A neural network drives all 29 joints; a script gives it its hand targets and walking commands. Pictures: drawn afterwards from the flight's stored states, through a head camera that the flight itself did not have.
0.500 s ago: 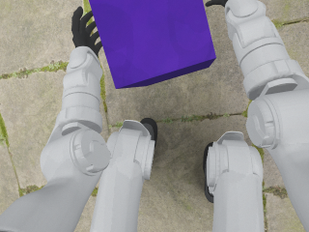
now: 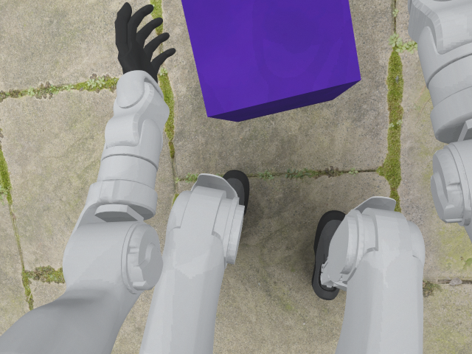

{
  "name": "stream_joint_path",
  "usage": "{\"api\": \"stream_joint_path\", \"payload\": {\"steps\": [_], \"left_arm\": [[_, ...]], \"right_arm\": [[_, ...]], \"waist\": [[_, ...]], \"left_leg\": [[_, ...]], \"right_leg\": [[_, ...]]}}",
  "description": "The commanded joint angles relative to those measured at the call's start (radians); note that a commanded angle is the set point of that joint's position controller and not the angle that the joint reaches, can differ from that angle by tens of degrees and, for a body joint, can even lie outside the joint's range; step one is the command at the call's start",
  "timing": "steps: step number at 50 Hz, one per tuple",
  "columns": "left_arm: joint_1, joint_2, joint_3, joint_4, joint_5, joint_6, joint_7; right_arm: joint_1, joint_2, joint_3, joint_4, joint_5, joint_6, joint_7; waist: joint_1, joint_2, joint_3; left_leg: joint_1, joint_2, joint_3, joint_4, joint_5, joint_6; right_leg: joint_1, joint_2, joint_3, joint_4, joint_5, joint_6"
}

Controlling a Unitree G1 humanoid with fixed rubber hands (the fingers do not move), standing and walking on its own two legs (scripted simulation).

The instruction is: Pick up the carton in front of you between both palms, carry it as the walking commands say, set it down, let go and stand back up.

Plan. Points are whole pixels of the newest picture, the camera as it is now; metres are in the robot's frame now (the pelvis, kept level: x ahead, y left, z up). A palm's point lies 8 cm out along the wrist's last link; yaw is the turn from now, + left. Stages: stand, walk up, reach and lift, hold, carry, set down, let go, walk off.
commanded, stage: set down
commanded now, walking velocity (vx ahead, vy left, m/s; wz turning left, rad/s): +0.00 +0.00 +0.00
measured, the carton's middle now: (271, 49) +0.54 +0.05 -0.28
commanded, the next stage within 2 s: let go in 0.80 s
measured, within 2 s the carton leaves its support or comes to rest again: neither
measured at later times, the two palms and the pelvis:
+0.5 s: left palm (45, 43) +0.46 +0.22 +0.02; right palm out of the picture +0.60 -0.14 +0.01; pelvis +0.02 +0.00 +0.12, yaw -1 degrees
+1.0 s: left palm out of the picture +0.44 +0.21 +0.15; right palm out of the picture +0.57 -0.16 +0.15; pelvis +0.06 +0.00 +0.25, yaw -4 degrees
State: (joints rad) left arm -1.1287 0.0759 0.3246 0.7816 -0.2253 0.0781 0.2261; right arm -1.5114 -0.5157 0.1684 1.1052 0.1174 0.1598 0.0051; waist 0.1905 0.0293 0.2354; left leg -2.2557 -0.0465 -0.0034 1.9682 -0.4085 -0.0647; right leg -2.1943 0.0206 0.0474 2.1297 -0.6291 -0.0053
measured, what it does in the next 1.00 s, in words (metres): rises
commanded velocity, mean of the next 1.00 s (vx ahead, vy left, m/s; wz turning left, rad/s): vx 0.00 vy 0.00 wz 0.00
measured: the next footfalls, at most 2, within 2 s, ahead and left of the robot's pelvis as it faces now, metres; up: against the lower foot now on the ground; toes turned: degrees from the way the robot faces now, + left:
none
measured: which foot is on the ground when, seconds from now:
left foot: down 0.00-1.00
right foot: down 0.00-1.00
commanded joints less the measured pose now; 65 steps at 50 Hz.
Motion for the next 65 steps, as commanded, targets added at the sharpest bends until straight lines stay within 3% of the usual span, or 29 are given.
{"api": "stream_joint_path", "payload": {"steps": [1,4,8,12,19,23,39,42,47,52,55,59,65], "left_arm": [[-0.104,0.106,0.041,-0.171,0.070,0.021,0.026],[-0.090,0.065,0.040,-0.215,0.108,0.035,0.028],[-0.058,0.017,0.018,-0.242,0.109,0.047,0.018],[-0.014,-0.003,0.016,-0.268,0.104,0.062,0.009],[0.072,0.013,0.050,-0.347,0.121,0.093,0.003],[0.107,0.015,0.061,-0.376,0.132,0.105,-0.009],[0.208,-0.021,0.078,-0.374,0.190,0.101,-0.058],[0.231,-0.037,0.074,-0.369,0.209,0.094,-0.072],[0.401,-0.032,0.048,-0.387,0.250,0.066,-0.120],[0.596,0.021,-0.014,-0.423,0.281,0.025,-0.201],[0.680,0.067,-0.050,-0.429,0.284,0.008,-0.250],[0.816,0.109,-0.124,-0.405,0.265,-0.012,-0.300],[1.038,0.160,-0.224,-0.424,0.217,-0.039,-0.327]], "right_arm": [[-0.292,-0.085,-0.077,-0.060,-0.021,0.006,0.018],[-0.248,-0.078,-0.108,-0.012,-0.030,0.001,0.041],[-0.209,-0.083,-0.140,0.003,-0.049,-0.013,0.056],[-0.199,-0.089,-0.159,-0.044,-0.076,-0.012,0.063],[-0.187,-0.068,-0.165,-0.179,-0.107,0.024,0.074],[-0.157,-0.045,-0.173,-0.214,-0.123,0.046,0.080],[-0.013,0.004,-0.257,-0.177,-0.191,0.045,0.105],[0.034,0.022,-0.286,-0.165,-0.213,0.035,0.106],[0.228,0.089,-0.345,-0.231,-0.258,0.015,0.077],[0.491,0.217,-0.387,-0.391,-0.277,-0.015,0.001],[0.613,0.273,-0.390,-0.493,-0.273,-0.039,-0.057],[0.783,0.306,-0.369,-0.578,-0.243,-0.069,-0.107],[1.050,0.306,-0.342,-0.611,-0.212,-0.111,-0.114]], "waist": [[0.064,-0.216,-1.178],[0.061,-0.166,-1.126],[0.039,-0.141,-1.136],[0.033,-0.167,-1.202],[0.056,-0.276,-1.329],[0.060,-0.310,-1.338],[0.075,-0.262,-1.234],[0.061,-0.245,-1.216],[0.035,-0.225,-1.297],[0.008,-0.199,-1.283],[0.000,-0.180,-1.185],[-0.013,-0.140,-0.995],[-0.037,-0.075,-0.760]], "left_leg": [[0.717,-0.018,0.129,-0.180,0.197,-0.019],[0.752,-0.022,0.120,-0.222,0.209,-0.023],[0.803,-0.025,0.107,-0.274,0.246,-0.029],[0.839,-0.031,0.104,-0.333,0.272,-0.033],[0.846,-0.042,0.127,-0.450,0.314,-0.033],[0.838,-0.043,0.142,-0.517,0.333,-0.031],[1.029,-0.023,0.140,-0.803,0.422,-0.034],[1.077,-0.018,0.134,-0.850,0.431,-0.034],[1.223,-0.016,0.129,-0.921,0.530,-0.023],[1.348,-0.018,0.115,-0.996,0.549,0.000],[1.439,-0.017,0.101,-1.056,0.502,0.014],[1.610,-0.004,0.072,-1.142,0.406,0.033],[1.829,0.014,0.021,-1.264,0.355,0.038]], "right_leg": [[0.532,0.016,-0.044,-0.292,0.103,-0.025],[0.474,0.026,-0.043,-0.331,0.106,-0.036],[0.470,0.035,-0.046,-0.389,0.148,-0.044],[0.544,0.039,-0.051,-0.448,0.190,-0.042],[0.787,0.047,-0.053,-0.564,0.286,-0.018],[0.895,0.051,-0.050,-0.632,0.343,-0.005],[1.094,0.060,-0.023,-0.937,0.457,0.007],[1.127,0.058,-0.016,-0.993,0.477,0.008],[1.260,0.065,-0.014,-1.083,0.617,0.017],[1.385,0.063,-0.003,-1.182,0.711,0.026],[1.414,0.059,-0.003,-1.264,0.639,0.034],[1.397,0.057,-0.018,-1.377,0.430,0.038],[1.441,0.050,-0.036,-1.476,0.307,0.023]]}}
